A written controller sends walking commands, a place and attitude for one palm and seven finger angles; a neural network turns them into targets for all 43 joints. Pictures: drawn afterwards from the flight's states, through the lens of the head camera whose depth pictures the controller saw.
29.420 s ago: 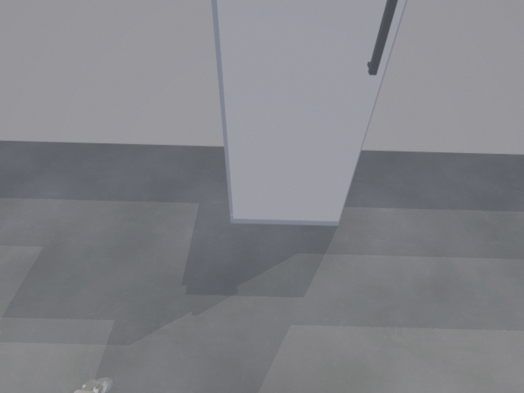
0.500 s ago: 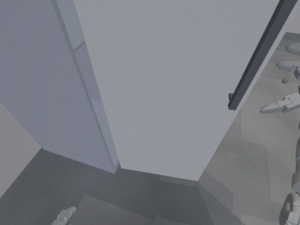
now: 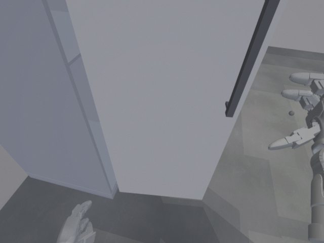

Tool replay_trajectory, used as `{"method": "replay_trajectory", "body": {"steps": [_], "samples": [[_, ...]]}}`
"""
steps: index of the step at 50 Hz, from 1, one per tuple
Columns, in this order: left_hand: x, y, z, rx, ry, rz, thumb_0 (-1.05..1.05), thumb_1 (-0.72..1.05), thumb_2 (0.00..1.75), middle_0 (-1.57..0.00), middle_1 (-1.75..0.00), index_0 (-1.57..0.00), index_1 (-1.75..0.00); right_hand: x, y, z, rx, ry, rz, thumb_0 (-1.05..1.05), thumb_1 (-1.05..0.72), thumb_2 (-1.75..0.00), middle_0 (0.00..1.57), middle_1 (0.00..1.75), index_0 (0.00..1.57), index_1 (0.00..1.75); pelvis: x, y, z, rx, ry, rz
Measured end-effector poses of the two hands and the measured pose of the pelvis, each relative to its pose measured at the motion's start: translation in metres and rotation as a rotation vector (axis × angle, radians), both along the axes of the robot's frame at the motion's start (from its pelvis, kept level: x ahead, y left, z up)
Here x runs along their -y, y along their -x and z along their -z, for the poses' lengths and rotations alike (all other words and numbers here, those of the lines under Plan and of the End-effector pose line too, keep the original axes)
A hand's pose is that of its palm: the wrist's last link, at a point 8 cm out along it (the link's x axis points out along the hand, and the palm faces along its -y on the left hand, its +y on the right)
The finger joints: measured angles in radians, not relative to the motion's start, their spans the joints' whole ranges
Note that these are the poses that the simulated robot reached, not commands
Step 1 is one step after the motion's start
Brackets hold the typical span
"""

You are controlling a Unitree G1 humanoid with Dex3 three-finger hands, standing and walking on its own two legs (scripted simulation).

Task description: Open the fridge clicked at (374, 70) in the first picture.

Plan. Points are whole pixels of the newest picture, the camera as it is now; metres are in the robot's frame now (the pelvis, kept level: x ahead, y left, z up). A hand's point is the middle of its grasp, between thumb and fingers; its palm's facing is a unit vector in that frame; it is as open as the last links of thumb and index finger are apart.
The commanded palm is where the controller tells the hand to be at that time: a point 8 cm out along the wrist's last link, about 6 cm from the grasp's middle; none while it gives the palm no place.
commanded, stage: slip the hand off the handle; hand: right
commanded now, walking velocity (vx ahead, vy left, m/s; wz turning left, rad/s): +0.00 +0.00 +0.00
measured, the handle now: (244, 65) +0.49 -0.19 +0.23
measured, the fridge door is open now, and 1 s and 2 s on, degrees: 81 81 81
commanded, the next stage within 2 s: draw the hand back to the body in 0.20 s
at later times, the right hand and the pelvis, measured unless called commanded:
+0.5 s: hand (292, 124) +0.31 -0.25 +0.20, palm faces +0.16 +0.99 -0.01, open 14.7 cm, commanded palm +0.25 -0.29 +0.21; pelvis +0.00 +0.02 +0.01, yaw -1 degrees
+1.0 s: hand (313, 157) +0.24 -0.26 +0.19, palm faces +0.45 +0.86 -0.24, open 13.8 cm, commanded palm +0.19 -0.29 +0.20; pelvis +0.00 +0.02 +0.01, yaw -1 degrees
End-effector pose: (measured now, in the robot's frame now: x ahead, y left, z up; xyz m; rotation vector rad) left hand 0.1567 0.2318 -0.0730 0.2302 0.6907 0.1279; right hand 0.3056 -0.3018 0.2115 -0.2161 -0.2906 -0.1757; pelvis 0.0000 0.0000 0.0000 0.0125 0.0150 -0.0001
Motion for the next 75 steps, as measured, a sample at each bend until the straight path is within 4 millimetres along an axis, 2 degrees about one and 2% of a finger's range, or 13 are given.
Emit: {"method": "replay_trajectory", "body": {"steps": [6,13,18,22,26,32,39,42,46,50,61,66,75], "samples": [[0.006,-0.017,-0.009,0.069,0.009,0.046,0.01,0.90,0.90,-0.20,-0.30,-0.20,-0.30,-0.012,0.018,-0.002,0.010,0.008,-0.020,-0.01,0.56,-0.20,0.26,1.15,0.26,1.15,-0.005,0.005,-0.001,0.017,0.002,0.010],[0.004,-0.017,-0.011,0.089,0.021,0.060,0.01,0.90,0.90,-0.20,-0.30,-0.20,-0.30,-0.022,0.033,0.000,-0.003,0.011,-0.014,-0.01,0.56,-0.20,0.26,1.15,0.26,1.15,-0.013,0.007,-0.002,0.036,0.006,0.012],[-0.005,-0.008,-0.005,0.057,0.014,0.047,0.01,0.90,0.90,-0.21,-0.30,-0.20,-0.30,-0.018,0.034,0.000,-0.018,-0.033,0.003,-0.01,0.56,-0.20,0.26,1.15,0.26,1.15,-0.019,0.008,-0.002,0.043,0.007,0.017],[-0.014,-0.006,-0.003,0.050,0.007,0.020,0.01,0.90,0.90,-0.21,-0.30,-0.20,-0.30,-0.010,0.027,0.007,-0.141,-0.211,-0.029,-0.01,0.56,-0.20,0.26,1.15,0.26,1.15,-0.022,0.005,-0.005,0.053,0.006,0.022],[-0.020,-0.013,-0.009,0.097,0.019,0.003,0.01,0.90,0.90,-0.20,-0.30,-0.20,-0.30,-0.007,0.028,0.007,-0.256,-0.211,-0.019,-0.01,0.56,-0.20,0.25,1.15,0.26,1.15,-0.023,0.001,-0.006,0.055,0.010,0.015],[-0.020,-0.030,-0.021,0.176,0.038,0.017,0.01,0.91,0.90,-0.20,-0.30,-0.20,-0.30,-0.011,0.048,0.003,-0.187,-0.202,-0.038,-0.01,0.55,-0.20,0.25,1.15,0.25,1.15,-0.022,-0.005,-0.006,0.059,0.015,0.007],[-0.011,-0.045,-0.031,0.213,0.033,0.058,0.01,0.91,0.90,-0.20,-0.30,-0.20,-0.30,-0.008,0.073,0.026,-0.240,-0.216,0.010,-0.01,0.55,-0.21,0.25,1.15,0.25,1.15,-0.023,-0.007,-0.005,0.074,0.012,0.015],[-0.004,-0.049,-0.033,0.227,0.034,0.076,0.01,0.91,0.90,-0.20,-0.30,-0.20,-0.30,-0.010,0.083,0.026,-0.232,-0.193,0.020,-0.01,0.52,-0.22,0.25,1.13,0.25,1.13,-0.022,-0.006,-0.006,0.082,0.010,0.019],[0.005,-0.049,-0.032,0.222,0.018,0.125,0.01,0.90,0.90,-0.20,-0.30,-0.20,-0.30,-0.008,0.095,0.014,-0.129,-0.029,0.183,-0.01,0.44,-0.26,0.25,1.09,0.25,1.08,-0.020,-0.004,-0.007,0.080,0.009,0.022],[0.009,-0.041,-0.022,0.158,0.019,0.135,0.01,0.90,0.90,-0.20,-0.30,-0.20,-0.30,-0.004,0.107,0.016,-0.078,0.033,0.289,-0.01,0.33,-0.31,0.25,1.02,0.25,1.02,-0.018,-0.002,-0.008,0.079,0.012,0.018],[0.006,-0.015,-0.001,0.016,0.004,0.077,0.01,0.90,0.90,-0.21,-0.30,-0.20,-0.30,-0.006,0.121,0.023,-0.062,0.099,0.332,0.00,-0.04,-0.49,0.24,0.80,0.24,0.80,-0.009,-0.011,-0.011,0.096,0.015,0.006],[0.004,-0.018,-0.004,0.030,0.006,0.050,0.01,0.90,0.90,-0.21,-0.30,-0.20,-0.30,-0.006,0.123,0.019,-0.052,0.132,0.319,0.00,-0.22,-0.58,0.23,0.70,0.23,0.69,-0.006,-0.015,-0.011,0.103,0.015,-0.003],[0.005,-0.032,-0.013,0.061,0.001,0.050,0.01,0.90,0.90,-0.20,-0.30,-0.20,-0.30,-0.003,0.140,0.031,-0.124,0.149,0.324,0.01,-0.54,-0.74,0.22,0.51,0.22,0.50,-0.004,-0.018,-0.012,0.102,0.013,-0.006]]}}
